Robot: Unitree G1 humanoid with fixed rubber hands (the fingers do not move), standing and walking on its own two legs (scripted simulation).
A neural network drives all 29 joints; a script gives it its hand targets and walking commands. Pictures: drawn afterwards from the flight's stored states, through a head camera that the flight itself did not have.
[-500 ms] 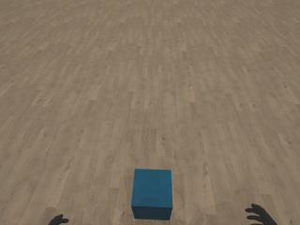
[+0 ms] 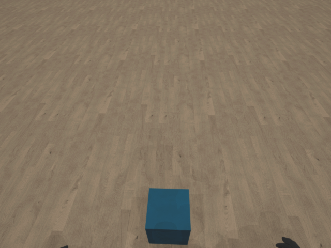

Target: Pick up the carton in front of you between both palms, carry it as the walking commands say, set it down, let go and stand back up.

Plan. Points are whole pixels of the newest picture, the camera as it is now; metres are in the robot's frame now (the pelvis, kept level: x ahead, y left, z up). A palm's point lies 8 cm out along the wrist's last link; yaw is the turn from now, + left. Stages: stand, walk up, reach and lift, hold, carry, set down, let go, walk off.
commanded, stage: stand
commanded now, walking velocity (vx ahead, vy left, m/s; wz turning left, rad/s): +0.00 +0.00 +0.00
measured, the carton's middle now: (168, 217) +0.45 +0.01 -0.65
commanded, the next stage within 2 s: none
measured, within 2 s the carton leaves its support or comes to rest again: neither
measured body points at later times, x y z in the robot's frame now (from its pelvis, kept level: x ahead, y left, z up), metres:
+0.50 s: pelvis -0.02 +0.00 +0.00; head -0.02 +0.00 +0.45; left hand +0.08 +0.31 -0.11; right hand +0.09 -0.31 -0.11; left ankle -0.02 +0.11 -0.74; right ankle -0.04 -0.12 -0.74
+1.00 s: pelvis -0.02 +0.00 +0.01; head -0.03 +0.01 +0.46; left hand +0.07 +0.32 -0.11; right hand +0.08 -0.31 -0.11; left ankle -0.02 +0.11 -0.74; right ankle -0.04 -0.12 -0.74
